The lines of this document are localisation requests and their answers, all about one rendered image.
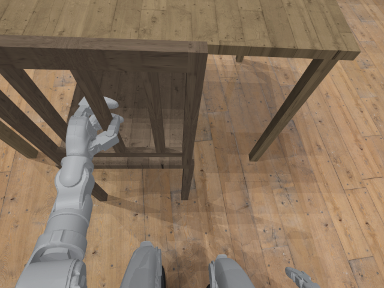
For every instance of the right robot hand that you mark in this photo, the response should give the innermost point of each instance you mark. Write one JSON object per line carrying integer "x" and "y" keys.
{"x": 301, "y": 279}

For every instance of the robot left thigh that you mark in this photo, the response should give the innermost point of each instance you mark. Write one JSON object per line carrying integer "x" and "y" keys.
{"x": 144, "y": 266}

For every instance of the table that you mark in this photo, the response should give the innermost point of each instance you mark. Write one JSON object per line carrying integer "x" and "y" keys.
{"x": 311, "y": 29}

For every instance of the robot right thigh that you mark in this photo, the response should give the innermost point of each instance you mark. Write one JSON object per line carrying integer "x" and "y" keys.
{"x": 226, "y": 273}

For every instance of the chair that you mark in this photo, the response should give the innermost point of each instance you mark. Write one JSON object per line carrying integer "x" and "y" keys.
{"x": 157, "y": 84}

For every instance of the robot thigh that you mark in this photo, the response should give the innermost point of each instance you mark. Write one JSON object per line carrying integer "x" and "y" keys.
{"x": 226, "y": 273}
{"x": 144, "y": 266}

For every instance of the left robot hand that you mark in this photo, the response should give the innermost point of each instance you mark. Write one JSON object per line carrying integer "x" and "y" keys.
{"x": 82, "y": 129}

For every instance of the robot left forearm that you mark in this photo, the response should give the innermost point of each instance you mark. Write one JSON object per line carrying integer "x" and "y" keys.
{"x": 65, "y": 234}

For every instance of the left robot upper arm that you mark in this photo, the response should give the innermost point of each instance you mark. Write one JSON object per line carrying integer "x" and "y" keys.
{"x": 68, "y": 273}

